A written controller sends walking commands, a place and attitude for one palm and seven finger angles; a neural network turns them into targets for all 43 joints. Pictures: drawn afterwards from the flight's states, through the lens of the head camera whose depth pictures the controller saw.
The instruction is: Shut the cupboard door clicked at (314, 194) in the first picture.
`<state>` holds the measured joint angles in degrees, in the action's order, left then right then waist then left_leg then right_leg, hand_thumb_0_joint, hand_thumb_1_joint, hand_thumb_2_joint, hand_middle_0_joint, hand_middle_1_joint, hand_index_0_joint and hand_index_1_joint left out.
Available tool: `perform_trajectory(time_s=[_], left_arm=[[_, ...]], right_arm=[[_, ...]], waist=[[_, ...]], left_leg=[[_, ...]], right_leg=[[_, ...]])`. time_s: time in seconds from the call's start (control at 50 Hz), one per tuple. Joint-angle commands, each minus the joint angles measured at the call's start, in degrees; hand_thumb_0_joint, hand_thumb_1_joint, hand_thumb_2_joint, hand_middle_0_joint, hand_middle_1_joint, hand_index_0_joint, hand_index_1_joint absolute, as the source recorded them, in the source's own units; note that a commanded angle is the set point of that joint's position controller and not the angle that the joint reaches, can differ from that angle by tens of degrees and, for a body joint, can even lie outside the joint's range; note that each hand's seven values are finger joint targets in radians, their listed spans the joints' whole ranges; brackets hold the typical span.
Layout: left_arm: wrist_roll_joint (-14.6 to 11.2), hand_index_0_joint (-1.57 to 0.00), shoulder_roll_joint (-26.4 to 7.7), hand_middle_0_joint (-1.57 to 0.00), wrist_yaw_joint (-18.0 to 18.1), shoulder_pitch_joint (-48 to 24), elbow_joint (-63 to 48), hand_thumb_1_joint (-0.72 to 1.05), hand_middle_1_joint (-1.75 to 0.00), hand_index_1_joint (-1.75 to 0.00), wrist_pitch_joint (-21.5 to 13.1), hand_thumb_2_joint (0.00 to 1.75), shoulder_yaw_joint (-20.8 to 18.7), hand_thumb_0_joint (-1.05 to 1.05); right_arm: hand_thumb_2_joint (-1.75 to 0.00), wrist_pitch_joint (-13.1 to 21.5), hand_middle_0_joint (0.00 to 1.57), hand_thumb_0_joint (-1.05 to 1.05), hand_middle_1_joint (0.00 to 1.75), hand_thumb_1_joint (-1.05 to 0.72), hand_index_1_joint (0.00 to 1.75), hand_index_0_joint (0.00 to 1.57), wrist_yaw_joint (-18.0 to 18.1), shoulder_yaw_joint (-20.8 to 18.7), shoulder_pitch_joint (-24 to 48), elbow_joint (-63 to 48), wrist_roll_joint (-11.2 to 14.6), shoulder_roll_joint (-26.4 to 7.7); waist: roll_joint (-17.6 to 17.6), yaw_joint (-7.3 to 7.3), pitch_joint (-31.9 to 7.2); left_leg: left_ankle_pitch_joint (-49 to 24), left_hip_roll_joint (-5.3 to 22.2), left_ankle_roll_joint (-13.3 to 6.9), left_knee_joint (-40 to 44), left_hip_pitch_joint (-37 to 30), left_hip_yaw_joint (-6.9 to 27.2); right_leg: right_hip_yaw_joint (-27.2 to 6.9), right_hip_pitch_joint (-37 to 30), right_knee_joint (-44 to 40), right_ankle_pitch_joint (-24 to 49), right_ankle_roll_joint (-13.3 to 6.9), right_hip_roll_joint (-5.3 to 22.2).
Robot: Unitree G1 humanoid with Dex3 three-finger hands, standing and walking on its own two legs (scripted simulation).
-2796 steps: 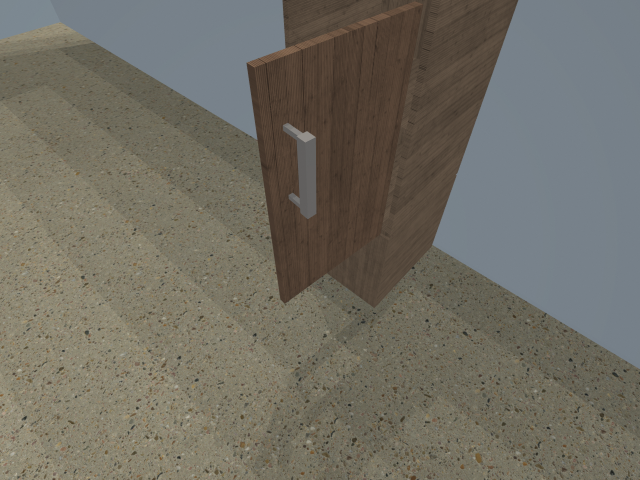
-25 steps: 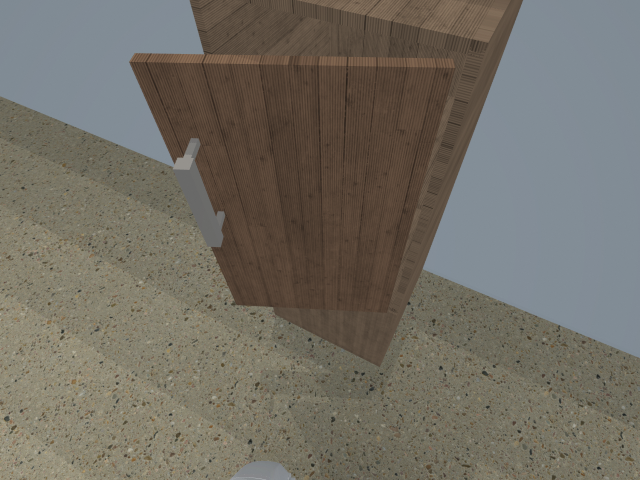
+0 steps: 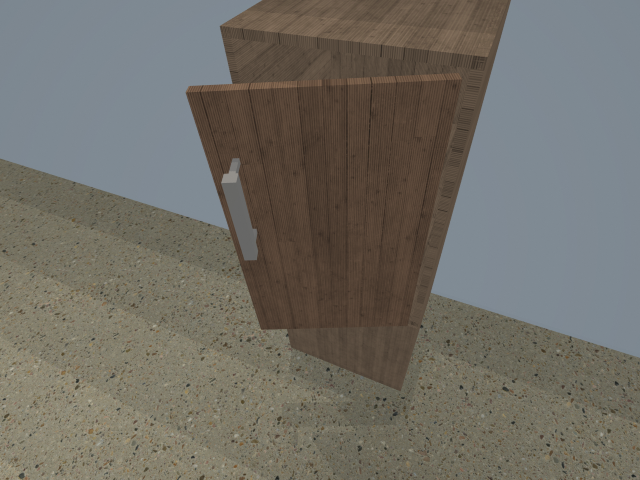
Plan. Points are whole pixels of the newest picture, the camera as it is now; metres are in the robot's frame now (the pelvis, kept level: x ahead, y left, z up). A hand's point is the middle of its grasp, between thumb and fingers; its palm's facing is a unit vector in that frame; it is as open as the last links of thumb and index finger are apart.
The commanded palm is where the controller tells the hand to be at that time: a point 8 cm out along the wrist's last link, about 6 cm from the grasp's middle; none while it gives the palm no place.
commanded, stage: come to a stop and stand still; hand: left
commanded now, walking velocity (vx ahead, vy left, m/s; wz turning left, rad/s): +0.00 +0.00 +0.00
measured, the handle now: (243, 211) +0.48 +0.15 +0.07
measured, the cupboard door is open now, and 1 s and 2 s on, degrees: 24 24 24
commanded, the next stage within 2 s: look again from close up in 0.20 s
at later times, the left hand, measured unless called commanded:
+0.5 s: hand out of the picture +0.01 +0.15 -0.16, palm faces +0.00 -0.98 -0.20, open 7.3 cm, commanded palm none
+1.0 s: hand out of the picture +0.08 +0.15 -0.13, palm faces +0.19 -0.96 -0.23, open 7.3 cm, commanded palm +0.11 +0.18 -0.06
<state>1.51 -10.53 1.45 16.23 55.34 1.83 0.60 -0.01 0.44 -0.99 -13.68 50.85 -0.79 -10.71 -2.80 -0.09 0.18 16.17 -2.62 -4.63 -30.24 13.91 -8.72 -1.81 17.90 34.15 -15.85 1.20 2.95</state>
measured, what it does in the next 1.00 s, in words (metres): shifts its weight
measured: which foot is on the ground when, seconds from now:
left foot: down 0.00-1.00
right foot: down 0.00-1.00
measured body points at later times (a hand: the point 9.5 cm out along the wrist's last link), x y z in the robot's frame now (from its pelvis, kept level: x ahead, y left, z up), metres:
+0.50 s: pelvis +0.01 -0.01 +0.01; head +0.02 -0.03 +0.46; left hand +0.01 +0.21 -0.14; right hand +0.00 -0.23 -0.15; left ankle +0.01 +0.07 -0.73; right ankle +0.03 -0.14 -0.73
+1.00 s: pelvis +0.02 -0.05 +0.01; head +0.03 -0.05 +0.46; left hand +0.07 +0.20 -0.11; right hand +0.05 -0.27 -0.14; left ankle +0.01 +0.07 -0.73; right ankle +0.03 -0.14 -0.73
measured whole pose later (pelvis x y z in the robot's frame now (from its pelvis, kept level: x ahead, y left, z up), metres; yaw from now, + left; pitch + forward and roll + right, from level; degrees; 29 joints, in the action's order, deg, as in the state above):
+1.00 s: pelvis +0.02 -0.05 +0.01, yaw +2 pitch +0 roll +1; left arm -4.6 -10.0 3.7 26.2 34.0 3.3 -1.4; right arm 7.5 4.4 1.1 -19.5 56.7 0.8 -9.8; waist -0.2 -0.1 1.2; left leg 15.3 1.0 -0.5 -26.7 10.8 -5.5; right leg 1.6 13.2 28.5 -14.8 -1.7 -0.6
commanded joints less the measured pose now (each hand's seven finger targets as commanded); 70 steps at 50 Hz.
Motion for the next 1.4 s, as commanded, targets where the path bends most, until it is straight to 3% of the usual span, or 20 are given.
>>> perform_trajectory(time_s=[0.0, 0.46, 0.88, 0.9, 0.92, 0.94, 0.96, 0.98, 1.0, 1.02, 1.04, 1.06, 1.1, 1.14, 1.16, 1.18, 1.22, 1.28, 1.32, 1.38], left_arm=[[-0.08, -0.2, -6.2, -0.2, 0.46, 0.44, -3.43, 0.9, -0.3, -0.3, -1.53, 0.9, -1.65, 0.0], [-0.78, -0.2, -3.44, -0.2, 0.6, 2.28, 6.62, 0.9, -0.3, -0.3, -2.89, 0.9, -0.31, 0.0], [-0.92, -0.2, -3.02, -0.2, 0.69, 3.15, 7.77, 0.9, -0.3, -0.3, -3.58, 0.9, -0.27, 0.0], [-0.24, -0.2, -5.08, -0.2, 2.9, 8.22, 9.77, 0.9, -0.3, -0.3, -4.29, 0.9, -0.85, 0.0], [-8.65, -0.2, -35.68, -0.2, 2.31, -43.13, -83.62, 0.9, -0.3, -0.3, -20.7, 0.9, -20.9, 0.0], [-9.2, -0.22, -9.42, -0.22, 3.19, -5.89, -68.69, 0.9, -0.32, -0.32, -15.93, 0.9, -2.09, 0.0], [-12.0, -0.24, 1.97, -0.24, 4.42, 6.64, -62.95, 0.9, -0.34, -0.34, -7.48, 0.9, 1.51, 0.0], [-10.96, -0.25, 3.39, -0.25, 4.99, 4.72, -53.42, 0.9, -0.36, -0.36, -6.56, 0.9, 2.37, 0.0], [-11.65, -0.27, 1.6, -0.27, 4.45, -0.39, -55.06, 0.9, -0.38, -0.38, -9.8, 0.9, 0.4, 0.0], [-11.51, -0.29, 0.54, -0.29, 3.07, 1.67, -50.22, 0.9, -0.4, -0.4, -13.33, 0.9, -1.64, 0.0], [-12.26, -0.31, 1.33, -0.31, 0.97, 6.55, -45.89, 0.9, -0.42, -0.42, -17.5, 0.9, -3.18, 0.0], [-12.99, -0.33, 2.39, -0.33, -2.15, 13.27, -43.65, 0.9, -0.44, -0.44, -21.69, 0.9, -3.56, 0.0], [-15.52, -0.36, 2.75, -0.36, -9.17, 20.73, -43.24, 0.9, -0.48, -0.48, -31.18, 0.9, -5.8, 0.0], [-16.78, -0.4, -1.36, -0.4, -17.21, 20.96, -44.25, 0.9, -0.52, -0.52, -39.71, 0.9, -9.35, 0.0], [-16.41, -0.42, -5.55, -0.42, -19.53, 21.62, -43.03, 0.9, -0.54, -0.54, -41.14, 0.9, -13.36, 0.0], [-16.73, -0.44, -6.66, -0.44, -20.9, 20.86, -47.01, 0.9, -0.56, -0.56, -40.28, 0.9, -13.6, 0.0], [-17.96, -0.47, -7.58, -0.47, -20.91, 15.72, -55.29, 0.9, -0.6, -0.6, -35.73, 0.9, -13.27, 0.0], [-18.28, -0.53, -8.73, -0.53, -16.91, 7.74, -69.04, 0.9, -0.66, -0.66, -33.05, 0.9, -13.69, 0.0], [-17.52, -0.57, -7.17, -0.57, -15.2, 4.74, -78.17, 0.9, -0.7, -0.7, -34.89, 0.9, -10.42, 0.0], [-16.82, -0.62, -6.92, -0.62, -15.51, 1.17, -80.31, 0.9, -0.76, -0.76, -36.29, 0.9, -7.06, 0.0]], right_arm=[[-0.9, 1.62, 0.2, 0.0, 0.3, -0.9, 0.3, 0.2, 0.38, -1.28, -2.05, -1.46, -0.48, -7.23], [-0.9, 2.17, 0.2, 0.0, 0.3, -0.9, 0.3, 0.2, 1.24, 0.57, -6.58, 10.51, 0.26, -3.61], [-0.9, 1.93, 0.2, 0.0, 0.3, -0.9, 0.3, 0.2, 1.56, 0.81, -5.8, 12.64, 0.19, -2.38], [-0.9, 2.07, 0.2, 0.0, 0.3, -0.9, 0.3, 0.2, 0.81, 0.12, 0.32, 8.94, 0.83, -4.89], [-0.9, 12.97, 0.2, 0.0, 0.3, -0.9, 0.3, 0.2, 7.33, -1.94, -5.75, -9.91, 0.9, -18.01], [-0.9, 16.14, 0.2, 0.0, 0.3, -0.9, 0.3, 0.2, 6.89, 0.14, 0.04, -9.38, 2.52, -9.02], [-0.9, 18.14, 0.2, 0.0, 0.3, -0.9, 0.3, 0.2, 6.24, 0.15, 2.59, -9.59, 2.78, -7.99], [-0.9, 19.44, 0.2, 0.0, 0.3, -0.9, 0.3, 0.2, 5.39, 0.24, 1.72, -7.61, 3.64, -8.2], [-0.9, 20.29, 0.2, 0.0, 0.3, -0.9, 0.3, 0.2, 4.54, -1.45, 1.06, -10.48, 2.91, -10.52], [-0.9, 21.01, 0.2, 0.0, 0.3, -0.9, 0.3, 0.2, 3.99, -2.28, 1.12, -12.0, 2.0, -11.07], [-0.9, 21.57, 0.2, 0.0, 0.3, -0.9, 0.3, 0.2, 3.32, -2.87, 2.02, -13.58, 1.32, -10.82], [-0.9, 22.34, 0.2, 0.0, 0.3, -0.9, 0.3, 0.2, 2.2, -3.35, 3.15, -16.28, 1.37, -10.25], [-0.9, 22.55, 0.2, 0.0, 0.3, -0.9, 0.3, 0.2, 0.27, -3.9, 3.99, -19.74, 0.75, -9.49], [-0.9, 21.44, 0.2, 0.0, 0.3, -0.9, 0.3, 0.2, -0.86, -4.63, 5.15, -22.45, 0.8, -9.84], [-0.9, 20.6, 0.2, 0.0, 0.3, -0.9, 0.3, 0.2, -1.2, -5.28, 4.81, -23.45, 1.17, -9.9], [-0.9, 19.66, 0.2, 0.0, 0.3, -0.9, 0.3, 0.2, -1.18, -5.02, 6.7, -26.35, 1.41, -10.14], [-0.9, 17.85, 0.2, 0.0, 0.3, -0.9, 0.3, 0.2, -0.36, -4.64, 8.32, -30.7, 2.05, -10.05], [-0.9, 16.4, 0.2, 0.0, 0.3, -0.9, 0.3, 0.2, 1.05, -4.22, 5.86, -32.66, 2.06, -9.32], [-0.9, 16.28, 0.2, 0.0, 0.3, -0.9, 0.3, 0.2, 1.43, -3.69, 4.0, -32.9, 1.66, -9.25], [-0.9, 16.41, 0.2, 0.0, 0.3, -0.9, 0.3, 0.2, 2.4, -2.85, 2.2, -31.04, 1.28, -9.84]], waist=[[1.78, 0.79, 3.05], [3.15, 0.05, 2.13], [3.44, -0.03, 3.06], [8.27, 2.42, 4.2], [0.25, -8.58, -20.69], [-18.42, -0.93, -29.6], [-16.32, 0.01, -20.84], [-1.68, -3.11, -3.89], [5.18, -4.93, 3.8], [11.08, -4.74, 5.22], [16.06, -2.83, 4.46], [13.5, 0.33, 2.37], [18.13, 3.39, -4.41], [17.21, 3.53, -7.77], [12.0, 4.4, -9.51], [7.86, 5.3, -11.61], [3.49, 5.01, -13.71], [2.36, 2.31, -16.26], [-1.42, 0.32, -18.19], [-0.31, -2.86, -17.19]], left_leg=[[7.55, 10.66, 0.61, 16.56, 3.87, 14.82], [-6.02, 9.3, 2.0, 13.85, -3.72, 9.74], [-8.21, 8.86, 3.01, 12.01, -4.88, 8.36], [-7.21, 10.02, 4.72, -0.13, 0.23, 6.34], [-18.77, 6.26, 1.79, 4.35, -17.96, 7.53], [-28.42, 3.52, 1.95, 2.64, -17.34, 5.2], [-31.47, 5.2, 4.49, 3.04, -13.24, 6.81], [-18.07, 4.68, 4.06, 2.71, -3.14, 8.62], [-7.33, 3.6, 3.64, 1.16, 3.22, 10.37], [-0.42, 2.77, 3.37, -1.69, 8.2, 10.4], [2.93, 2.23, 3.76, -5.07, 13.15, 10.31], [2.65, 1.38, 4.31, -8.03, 15.88, 9.42], [2.47, 0.44, 5.27, -14.97, 23.27, 8.71], [3.34, -0.25, 5.8, -21.61, 30.42, 8.26], [2.13, -0.36, 5.43, -23.73, 31.55, 7.8], [2.69, -0.9, 4.84, -24.36, 32.69, 6.75], [3.63, -1.12, 3.99, -25.43, 32.99, 5.9], [4.53, 0.45, 3.13, -27.12, 31.59, 7.76], [1.8, 1.45, 2.67, -27.71, 28.27, 9.12], [1.83, 2.44, 2.38, -29.44, 28.06, 10.66]], right_leg=[[-1.72, -0.85, -5.52, 0.43, -3.34, 0.2], [-2.98, -4.47, -11.91, 8.06, -3.28, 2.68], [-4.12, -5.66, -14.02, 12.48, -3.97, 3.1], [-5.5, -6.79, -12.84, 30.43, -1.5, 6.63], [-2.16, -8.33, -5.4, 24.87, -1.48, -0.35], [1.6, -8.02, -3.79, 17.71, -3.33, -3.39], [5.45, -6.17, -2.95, 10.65, -2.81, -3.28], [6.54, 2.16, -4.39, 7.14, -1.76, -3.08], [6.49, 6.85, -5.83, 3.25, -1.37, -2.44], [6.13, 11.83, -5.46, -3.88, -1.15, -1.85], [5.66, 14.85, -3.43, -9.86, -1.13, -1.67], [4.42, 14.94, -0.64, -11.11, -1.88, -1.17], [2.23, 14.78, 6.45, -8.95, -2.25, -0.63], [-1.96, 14.4, 11.79, -3.63, -2.08, 0.8], [-3.72, 13.8, 13.86, -0.73, -2.6, 1.36], [-4.74, 13.54, 14.29, -2.47, -2.72, 1.43], [-6.61, 13.81, 13.71, -7.19, -2.61, 1.12], [-5.94, 17.6, 13.79, -11.92, -2.17, -0.38], [-2.33, 20.49, 16.4, -6.64, -2.64, -1.93], [-0.17, 24.35, 18.25, -4.55, -2.58, -3.16]])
